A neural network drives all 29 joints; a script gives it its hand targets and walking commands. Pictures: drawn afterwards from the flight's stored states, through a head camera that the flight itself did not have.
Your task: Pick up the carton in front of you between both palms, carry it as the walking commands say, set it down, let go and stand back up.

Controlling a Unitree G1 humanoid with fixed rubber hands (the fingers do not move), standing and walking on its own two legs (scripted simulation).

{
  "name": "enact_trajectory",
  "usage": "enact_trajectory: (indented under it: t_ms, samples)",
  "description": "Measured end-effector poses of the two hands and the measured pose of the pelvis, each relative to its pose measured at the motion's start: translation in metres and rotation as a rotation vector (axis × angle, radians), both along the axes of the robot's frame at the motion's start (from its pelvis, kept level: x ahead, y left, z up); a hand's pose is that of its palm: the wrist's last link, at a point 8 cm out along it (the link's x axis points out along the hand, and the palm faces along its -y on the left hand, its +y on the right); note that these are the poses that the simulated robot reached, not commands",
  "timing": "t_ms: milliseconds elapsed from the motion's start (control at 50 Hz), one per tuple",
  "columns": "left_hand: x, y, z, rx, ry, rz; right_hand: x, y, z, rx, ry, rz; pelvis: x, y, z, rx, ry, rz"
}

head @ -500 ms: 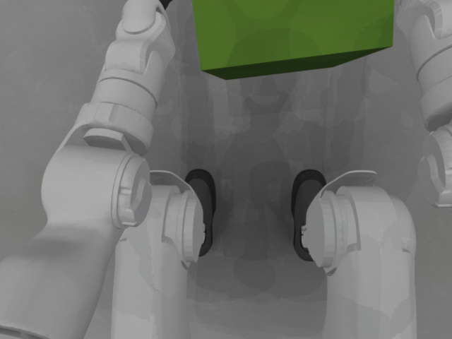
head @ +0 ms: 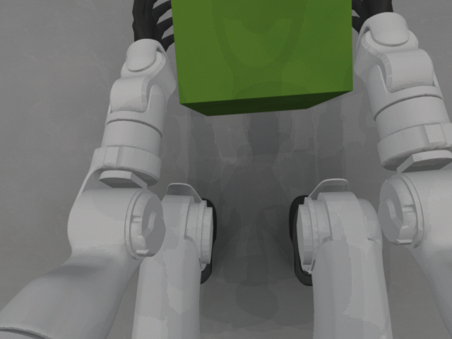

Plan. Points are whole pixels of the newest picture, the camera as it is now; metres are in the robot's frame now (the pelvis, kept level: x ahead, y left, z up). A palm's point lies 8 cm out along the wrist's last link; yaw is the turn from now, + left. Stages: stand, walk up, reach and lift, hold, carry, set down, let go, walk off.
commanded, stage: reach and lift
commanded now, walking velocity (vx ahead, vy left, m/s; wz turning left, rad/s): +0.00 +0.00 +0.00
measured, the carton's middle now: (255, 44) +0.54 -0.03 -0.20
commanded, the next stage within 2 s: none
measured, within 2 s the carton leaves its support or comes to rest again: neither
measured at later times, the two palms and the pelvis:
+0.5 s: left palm (62, 24) +0.49 +0.11 +0.06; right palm out of the picture +0.48 -0.19 +0.06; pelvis -0.01 +0.01 +0.12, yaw -2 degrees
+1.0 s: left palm out of the picture +0.45 +0.12 +0.22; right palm out of the picture +0.43 -0.18 +0.22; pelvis +0.04 +0.01 +0.25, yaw -4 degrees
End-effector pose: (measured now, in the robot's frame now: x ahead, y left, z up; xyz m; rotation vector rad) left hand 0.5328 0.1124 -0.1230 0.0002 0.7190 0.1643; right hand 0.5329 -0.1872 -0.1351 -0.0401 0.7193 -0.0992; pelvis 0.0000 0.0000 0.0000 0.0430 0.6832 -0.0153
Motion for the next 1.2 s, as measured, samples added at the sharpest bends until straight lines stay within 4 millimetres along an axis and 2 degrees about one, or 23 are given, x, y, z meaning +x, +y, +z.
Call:
enact_trajectory:
  t_ms: [140, 240, 320, 420, 600, 920, 1200]
  samples:
    - [-0.020, -0.016, 0.074, -0.046, -0.041, -0.023, -0.026, -0.017, 0.087, 0.017, -0.038, -0.069, -0.007, 0.009, 0.033, -0.008, 0.020, -0.026]
    - [-0.032, -0.016, 0.117, -0.038, -0.017, -0.030, -0.038, -0.017, 0.133, 0.014, -0.013, -0.068, -0.014, 0.011, 0.062, -0.006, 0.033, -0.041]
    - [-0.039, -0.008, 0.142, -0.027, -0.014, -0.020, -0.041, -0.008, 0.156, 0.011, -0.009, -0.052, -0.016, 0.011, 0.082, -0.004, 0.046, -0.042]
    - [-0.043, 0.001, 0.165, -0.030, -0.025, -0.011, -0.045, 0.000, 0.177, 0.015, -0.019, -0.050, -0.014, 0.011, 0.102, -0.009, 0.061, -0.031]
    - [-0.049, -0.002, 0.210, -0.032, -0.039, -0.033, -0.060, -0.002, 0.220, 0.028, -0.034, -0.084, 0.001, 0.012, 0.141, -0.018, 0.052, -0.035]
    - [-0.079, 0.009, 0.320, -0.030, -0.028, -0.034, -0.091, 0.008, 0.329, 0.043, -0.022, -0.093, 0.033, 0.008, 0.231, -0.027, -0.093, -0.046]
    - [-0.103, 0.013, 0.406, -0.033, -0.030, -0.057, -0.122, 0.013, 0.414, 0.046, -0.026, -0.120, 0.059, 0.010, 0.307, -0.046, -0.271, -0.050]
